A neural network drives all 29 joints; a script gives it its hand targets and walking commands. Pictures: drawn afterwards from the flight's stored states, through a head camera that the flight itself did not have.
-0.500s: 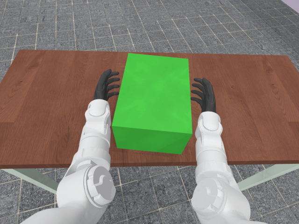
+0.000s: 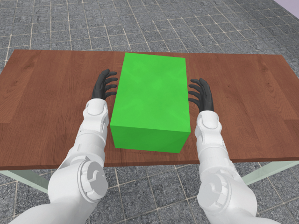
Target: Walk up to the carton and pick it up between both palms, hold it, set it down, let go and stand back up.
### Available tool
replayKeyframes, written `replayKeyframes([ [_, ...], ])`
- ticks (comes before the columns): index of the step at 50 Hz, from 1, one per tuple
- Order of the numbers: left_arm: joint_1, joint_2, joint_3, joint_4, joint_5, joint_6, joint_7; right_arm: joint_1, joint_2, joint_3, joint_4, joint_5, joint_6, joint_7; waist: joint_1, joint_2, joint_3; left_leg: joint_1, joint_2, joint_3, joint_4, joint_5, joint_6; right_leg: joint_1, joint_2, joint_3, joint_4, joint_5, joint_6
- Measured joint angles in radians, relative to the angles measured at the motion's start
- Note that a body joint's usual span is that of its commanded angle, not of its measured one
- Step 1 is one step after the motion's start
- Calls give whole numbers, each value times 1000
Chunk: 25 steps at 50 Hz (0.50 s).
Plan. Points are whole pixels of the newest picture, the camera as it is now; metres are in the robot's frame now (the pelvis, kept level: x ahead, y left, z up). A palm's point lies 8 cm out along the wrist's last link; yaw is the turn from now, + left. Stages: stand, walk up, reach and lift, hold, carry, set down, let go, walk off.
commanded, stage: set down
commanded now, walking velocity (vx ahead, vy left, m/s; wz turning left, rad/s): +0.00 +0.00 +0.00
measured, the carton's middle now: (151, 101) +0.47 +0.03 +0.00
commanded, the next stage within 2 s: none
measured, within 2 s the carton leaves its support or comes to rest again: neither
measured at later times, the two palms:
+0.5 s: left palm (83, 100) +0.42 +0.22 +0.04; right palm (215, 105) +0.44 -0.16 +0.05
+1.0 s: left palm (76, 72) +0.44 +0.22 +0.13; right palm (231, 82) +0.46 -0.17 +0.13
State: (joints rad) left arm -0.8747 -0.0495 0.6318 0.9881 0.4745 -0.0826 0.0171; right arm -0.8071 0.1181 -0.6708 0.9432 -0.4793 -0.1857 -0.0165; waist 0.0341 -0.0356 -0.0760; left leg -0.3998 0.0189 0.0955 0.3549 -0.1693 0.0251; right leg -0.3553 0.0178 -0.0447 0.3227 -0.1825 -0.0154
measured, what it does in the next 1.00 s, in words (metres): stands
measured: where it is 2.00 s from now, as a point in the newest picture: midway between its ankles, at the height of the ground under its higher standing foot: outside the picture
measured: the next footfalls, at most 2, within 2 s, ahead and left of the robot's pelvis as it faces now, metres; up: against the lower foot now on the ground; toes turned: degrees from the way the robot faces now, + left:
none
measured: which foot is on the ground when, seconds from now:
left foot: down 0.00-1.00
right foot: down 0.00-1.00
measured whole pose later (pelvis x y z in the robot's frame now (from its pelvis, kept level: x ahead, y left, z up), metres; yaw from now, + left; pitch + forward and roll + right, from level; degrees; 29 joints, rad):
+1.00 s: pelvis -0.02 -0.01 -0.02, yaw +0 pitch +22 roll -1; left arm -1.17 0.34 -0.04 1.31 -0.26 0.00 0.05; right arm -1.12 -0.32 0.04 1.28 0.36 0.00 -0.05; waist 0.04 -0.03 -0.27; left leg -0.70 0.05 0.07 0.50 -0.18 0.00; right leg -0.64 0.04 -0.07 0.44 -0.18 -0.04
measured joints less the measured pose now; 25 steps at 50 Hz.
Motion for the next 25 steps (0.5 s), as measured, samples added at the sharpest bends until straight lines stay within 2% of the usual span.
replayKeyframes([
  [2, -8, 39, -60, 62, -60, -26, 26, -8, -32, 64, 55, 67, 6, -14, -2, -1, -26, -35, 5, 3, 13, -2, 0, -32, 4, 3, 4, 4, -1],
  [7, -68, 138, -246, 271, -268, -97, 85, -63, -123, 250, 219, 266, 15, -50, -4, 14, -123, -179, 24, 6, 92, -26, -1, -164, 18, 6, 49, 2, -5],
  [13, -159, 211, -432, 479, -477, -162, 89, -141, -210, 465, 376, 484, -19, -85, -4, 42, -185, -311, 37, -9, 196, -62, -2, -279, 25, -7, 125, -23, -3],
  [17, -188, 240, -511, 534, -562, -188, 83, -176, -267, 541, 434, 579, -41, -82, 5, 45, -203, -368, 39, -17, 243, -76, -4, -333, 25, -15, 171, -39, -3],
  [25, -199, 304, -641, 524, -691, -190, 60, -224, -361, 646, 465, 727, -28, -42, 9, 34, -224, -443, 40, -26, 279, -75, -1, -409, 23, -25, 216, -44, -7],
])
